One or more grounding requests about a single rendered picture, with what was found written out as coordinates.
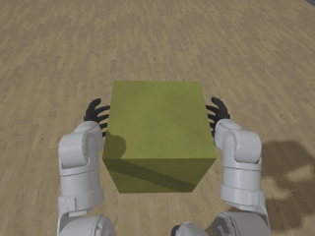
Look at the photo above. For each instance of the robot right hand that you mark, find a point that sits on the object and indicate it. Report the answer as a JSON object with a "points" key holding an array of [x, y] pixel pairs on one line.
{"points": [[221, 113]]}

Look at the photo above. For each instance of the robot right upper arm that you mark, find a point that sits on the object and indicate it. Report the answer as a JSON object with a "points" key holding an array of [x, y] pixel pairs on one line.
{"points": [[233, 223]]}

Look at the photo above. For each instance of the robot left hand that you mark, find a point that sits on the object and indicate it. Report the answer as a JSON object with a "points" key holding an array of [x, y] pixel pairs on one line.
{"points": [[91, 114]]}

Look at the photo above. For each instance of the right robot foot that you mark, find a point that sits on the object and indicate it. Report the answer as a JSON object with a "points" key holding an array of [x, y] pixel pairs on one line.
{"points": [[173, 231]]}

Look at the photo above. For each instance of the right robot forearm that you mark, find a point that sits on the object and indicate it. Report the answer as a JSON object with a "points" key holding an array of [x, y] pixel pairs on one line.
{"points": [[242, 162]]}

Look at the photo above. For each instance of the robot left upper arm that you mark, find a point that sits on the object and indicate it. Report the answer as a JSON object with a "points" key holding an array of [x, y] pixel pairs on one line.
{"points": [[93, 225]]}

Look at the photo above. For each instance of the carton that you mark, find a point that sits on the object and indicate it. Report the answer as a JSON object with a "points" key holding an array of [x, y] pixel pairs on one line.
{"points": [[158, 137]]}

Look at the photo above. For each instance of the robot right thigh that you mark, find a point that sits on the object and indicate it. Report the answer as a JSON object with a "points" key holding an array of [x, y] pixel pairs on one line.
{"points": [[190, 230]]}

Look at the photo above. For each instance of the left robot forearm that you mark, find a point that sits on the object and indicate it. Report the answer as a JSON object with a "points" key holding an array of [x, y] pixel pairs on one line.
{"points": [[78, 167]]}

